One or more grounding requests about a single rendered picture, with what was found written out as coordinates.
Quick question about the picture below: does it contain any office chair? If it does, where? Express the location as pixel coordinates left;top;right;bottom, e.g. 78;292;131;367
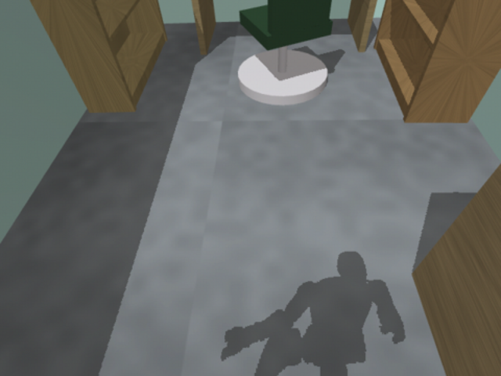
238;0;333;105

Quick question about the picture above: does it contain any bookshelf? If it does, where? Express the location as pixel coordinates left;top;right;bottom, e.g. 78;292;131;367
30;0;168;113
374;0;501;123

